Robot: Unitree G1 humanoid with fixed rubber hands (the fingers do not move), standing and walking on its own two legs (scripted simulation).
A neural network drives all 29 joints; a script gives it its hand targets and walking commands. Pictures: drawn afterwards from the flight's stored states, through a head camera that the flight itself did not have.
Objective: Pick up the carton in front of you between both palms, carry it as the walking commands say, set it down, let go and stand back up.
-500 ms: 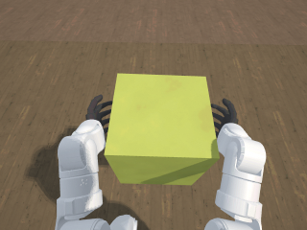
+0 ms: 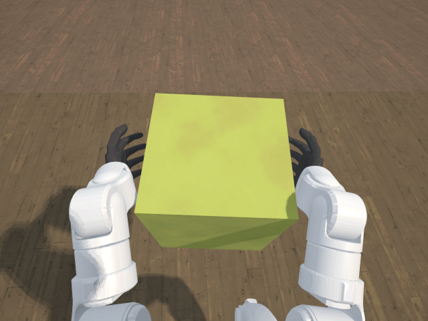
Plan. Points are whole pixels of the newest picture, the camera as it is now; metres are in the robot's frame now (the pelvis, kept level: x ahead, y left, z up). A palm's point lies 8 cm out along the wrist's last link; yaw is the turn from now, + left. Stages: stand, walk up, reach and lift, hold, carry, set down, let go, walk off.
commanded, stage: carry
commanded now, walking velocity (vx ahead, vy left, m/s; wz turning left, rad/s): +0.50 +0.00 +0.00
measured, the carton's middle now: (215, 182) +0.36 -0.01 +0.08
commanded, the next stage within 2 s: none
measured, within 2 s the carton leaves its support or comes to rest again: neither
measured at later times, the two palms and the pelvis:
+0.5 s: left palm (148, 57) +0.65 +0.14 +0.18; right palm (280, 61) +0.65 -0.17 +0.18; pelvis +0.31 -0.01 +0.03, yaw +0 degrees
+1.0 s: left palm out of the picture +0.95 +0.14 +0.21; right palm (259, 3) +0.97 -0.17 +0.20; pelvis +0.62 -0.03 +0.05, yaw +1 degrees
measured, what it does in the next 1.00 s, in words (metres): climbs: right foot 0.03 m higher, then left foot 0.03 m higher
